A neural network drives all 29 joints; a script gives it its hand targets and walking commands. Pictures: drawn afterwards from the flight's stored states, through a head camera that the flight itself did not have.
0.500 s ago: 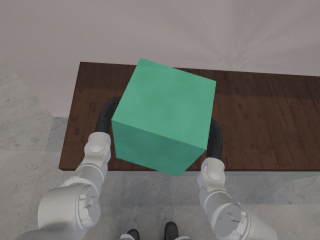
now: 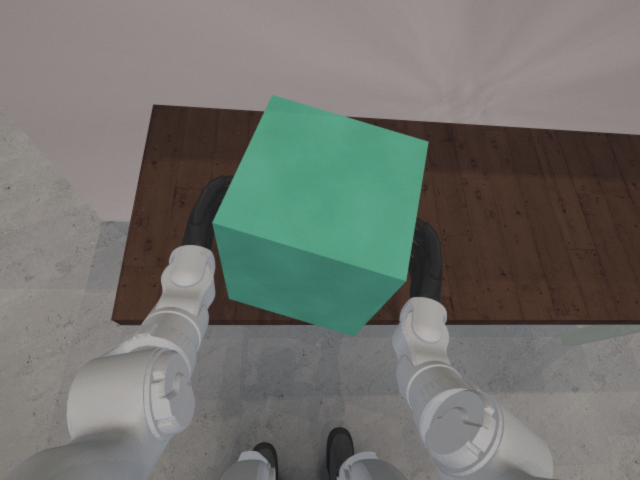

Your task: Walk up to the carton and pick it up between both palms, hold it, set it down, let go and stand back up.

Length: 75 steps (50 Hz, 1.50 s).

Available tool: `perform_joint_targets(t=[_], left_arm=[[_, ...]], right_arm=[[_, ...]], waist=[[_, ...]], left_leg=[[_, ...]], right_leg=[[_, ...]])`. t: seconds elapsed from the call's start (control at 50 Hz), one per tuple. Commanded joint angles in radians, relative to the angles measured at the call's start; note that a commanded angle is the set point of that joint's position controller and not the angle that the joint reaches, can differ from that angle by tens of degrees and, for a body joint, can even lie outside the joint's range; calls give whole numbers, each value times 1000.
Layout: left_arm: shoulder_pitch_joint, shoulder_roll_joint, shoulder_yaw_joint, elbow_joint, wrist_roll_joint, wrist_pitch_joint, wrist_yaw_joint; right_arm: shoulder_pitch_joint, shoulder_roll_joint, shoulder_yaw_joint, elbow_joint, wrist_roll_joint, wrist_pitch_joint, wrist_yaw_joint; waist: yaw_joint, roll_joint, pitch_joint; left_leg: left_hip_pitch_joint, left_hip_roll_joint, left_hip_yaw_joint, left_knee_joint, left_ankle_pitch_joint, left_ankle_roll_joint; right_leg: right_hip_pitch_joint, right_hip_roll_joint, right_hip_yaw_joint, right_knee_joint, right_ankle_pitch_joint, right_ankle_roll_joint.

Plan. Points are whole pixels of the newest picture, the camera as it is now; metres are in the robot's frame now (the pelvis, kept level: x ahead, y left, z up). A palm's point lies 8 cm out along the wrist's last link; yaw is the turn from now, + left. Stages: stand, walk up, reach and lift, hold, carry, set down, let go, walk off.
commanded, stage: set down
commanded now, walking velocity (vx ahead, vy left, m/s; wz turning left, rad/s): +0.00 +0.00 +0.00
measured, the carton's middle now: (317, 229) +0.45 -0.01 -0.07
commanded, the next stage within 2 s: none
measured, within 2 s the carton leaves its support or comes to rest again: neither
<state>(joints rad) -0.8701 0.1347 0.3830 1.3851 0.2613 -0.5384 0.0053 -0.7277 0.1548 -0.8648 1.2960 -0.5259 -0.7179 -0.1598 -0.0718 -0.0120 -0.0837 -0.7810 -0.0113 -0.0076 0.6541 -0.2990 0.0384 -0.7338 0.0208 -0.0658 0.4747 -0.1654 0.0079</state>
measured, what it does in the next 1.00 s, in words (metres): stands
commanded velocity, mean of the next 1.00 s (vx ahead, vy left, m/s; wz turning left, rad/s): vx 0.00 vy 0.00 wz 0.00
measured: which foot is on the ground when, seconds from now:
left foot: down 0.00-1.00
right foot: down 0.00-1.00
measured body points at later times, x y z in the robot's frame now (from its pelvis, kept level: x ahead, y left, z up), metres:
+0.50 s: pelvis -0.01 +0.00 -0.01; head +0.15 +0.04 +0.41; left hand +0.44 +0.15 -0.06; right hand +0.37 -0.15 -0.06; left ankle -0.02 +0.07 -0.72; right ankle +0.01 -0.14 -0.72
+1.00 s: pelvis -0.02 +0.00 -0.04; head +0.12 +0.04 +0.39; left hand +0.45 +0.16 -0.07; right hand +0.37 -0.14 -0.07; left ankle -0.02 +0.07 -0.72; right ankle +0.01 -0.14 -0.72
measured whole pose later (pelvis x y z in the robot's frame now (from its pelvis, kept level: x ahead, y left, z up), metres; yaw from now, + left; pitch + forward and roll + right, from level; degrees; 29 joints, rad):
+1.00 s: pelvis -0.02 +0.00 -0.04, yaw -1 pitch +30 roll -5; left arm -0.98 0.29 0.10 1.55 0.03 -0.48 0.00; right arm -0.86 0.11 -0.53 1.51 -0.16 -0.61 -0.24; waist -0.12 0.01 -0.23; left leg -1.06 0.00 -0.01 0.94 -0.40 0.02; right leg -1.02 0.02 -0.07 0.78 -0.27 0.01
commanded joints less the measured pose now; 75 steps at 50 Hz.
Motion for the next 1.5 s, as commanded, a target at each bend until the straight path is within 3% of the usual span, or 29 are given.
perform_joint_targets(t=[0.0,0.04,0.16,0.18,0.22,0.28,0.34,0.38,0.54,0.64,0.7,0.76,0.8,0.84,0.9,0.96,0.98,1.0,1.04,1.1,1.14,1.16,1.2,1.26,1.36,1.4,1.44,1.46,1.48], left_arm=[[-624,-417,-117,56,150,-33,-148],[-666,-403,-117,32,154,-33,-143],[-618,-369,-94,84,151,-19,-143],[-637,-402,-115,55,148,-19,-148],[-629,-372,-94,79,155,-20,-149],[-630,-365,-96,72,142,-10,-149],[-643,-315,-75,80,149,-10,-142],[-659,-366,-112,48,136,-9,-147],[-633,-202,-91,52,103,-13,-104],[-639,129,-133,1,-35,-12,-4],[-663,148,-228,-37,-146,1,14],[-692,182,-262,-6,-244,-6,22],[-700,228,-272,55,-277,-1,13],[-695,244,-310,47,-298,-4,5],[-729,304,-339,75,-360,-8,-1],[-748,293,-392,94,-402,-3,3],[-768,302,-419,83,-431,5,-5],[-750,306,-426,66,-434,5,-3],[-728,323,-435,104,-449,21,-17],[-745,320,-477,115,-477,27,-28],[-667,304,-492,97,-495,37,-39],[-695,279,-502,75,-491,33,-48],[-621,326,-473,56,-479,28,-51],[-621,314,-489,-13,-479,19,-55],[-548,328,-456,50,-461,21,-70],[-487,332,-458,4,-467,22,-77],[-501,357,-451,26,-485,22,-87],[-607,388,-453,58,-498,25,-78],[-454,374,-438,14,-483,31,-85]], right_arm=[[-456,485,158,90,-166,29,103],[-473,450,117,116,-183,36,100],[-460,440,146,123,-157,40,96],[-460,476,134,115,-172,43,94],[-450,451,133,121,-171,44,96],[-454,421,119,124,-171,49,87],[-463,410,128,108,-164,58,87],[-462,451,140,124,-150,52,87],[-435,281,117,153,-103,43,67],[-419,-126,123,171,63,27,-14],[-419,-167,230,193,196,19,-54],[-476,-217,286,170,283,-3,-62],[-509,-242,321,144,302,12,-71],[-507,-273,331,143,328,18,-82],[-560,-287,386,108,387,43,-82],[-600,-311,400,92,413,71,-77],[-599,-328,411,104,433,87,-75],[-578,-349,424,116,453,88,-66],[-562,-334,439,132,464,125,-72],[-561,-349,429,142,481,153,-68],[-522,-344,487,98,510,158,-62],[-530,-312,482,136,521,155,-62],[-445,-330,529,95,547,155,-57],[-443,-326,529,26,561,127,-62],[-395,-350,556,22,579,103,-69],[-346,-334,587,-48,596,95,-76],[-351,-326,630,-86,621,101,-77],[-468,-354,614,-98,611,124,-71],[-321,-326,647,-124,634,111,-80]], waist=[[-96,180,-675],[-116,200,-657],[-91,189,-640],[-120,186,-646],[-107,181,-637],[-125,189,-608],[-97,187,-622],[-119,200,-644],[-109,237,-695],[-122,318,-851],[-142,342,-940],[-90,327,-1012],[-98,277,-1019],[-131,313,-1021],[-111,276,-995],[-117,297,-1005],[-139,290,-953],[-131,331,-957],[-154,294,-907],[-171,334,-845],[-140,322,-839],[-160,337,-826],[-120,335,-863],[-106,383,-927],[-95,353,-839],[-80,341,-858],[-60,308,-840],[-56,301,-855],[-40,287,-835]], left_leg=[[194,57,5,48,442,-129],[188,63,-7,37,390,-132],[161,58,-4,57,390,-127],[163,58,-6,62,372,-121],[161,56,-3,63,372,-123],[113,58,-15,53,282,-116],[96,57,-8,56,267,-107],[108,55,-13,79,298,-112],[154,55,-14,110,389,-133],[210,68,-50,165,521,-173],[269,56,-57,248,665,-188],[256,61,-29,302,746,-208],[202,46,-9,309,645,-189],[194,36,-24,310,588,-192],[90,21,0,320,458,-179],[164,36,-48,315,445,-189],[158,34,-49,315,409,-186],[200,32,-53,314,432,-194],[138,32,-56,314,394,-175],[165,36,-82,294,313,-169],[177,33,-84,298,364,-172],[186,41,-96,298,342,-169],[241,32,-100,299,396,-168],[303,38,-119,298,452,-186],[269,31,-107,302,415,-178],[277,33,-116,299,388,-177],[209,12,-85,308,338,-158],[180,21,-90,298,249,-150],[212,20,-95,294,302,-146]], right_leg=[[128,-6,-18,69,219,-53],[117,-7,-28,80,191,-54],[105,-11,-16,95,208,-52],[95,-9,-21,95,178,-49],[99,-11,-23,103,186,-50],[91,-11,-17,121,146,-49],[84,-20,-6,129,141,-46],[64,-15,-19,138,161,-49],[3,-9,-22,161,177,-50],[-78,21,-16,220,255,-43],[-130,31,-2,238,330,-43],[-141,31,12,246,342,-51],[-89,28,23,247,351,-47],[-74,28,11,289,344,-40],[-32,15,32,311,313,-32],[-135,27,-7,351,253,-21],[-158,28,-14,342,213,-21],[-164,29,-19,345,221,-23],[-124,22,-11,359,231,-31],[-217,23,-29,369,144,-19],[-163,20,-26,378,200,-15],[-192,19,-28,380,168,-13],[-168,20,-25,373,200,-12],[-226,28,-34,371,194,-10],[-181,32,-38,371,202,-10],[-162,32,-32,378,207,-6],[-120,27,-20,375,188,-18],[-134,29,-23,381,105,-15],[-69,22,-18,384,196,-19]])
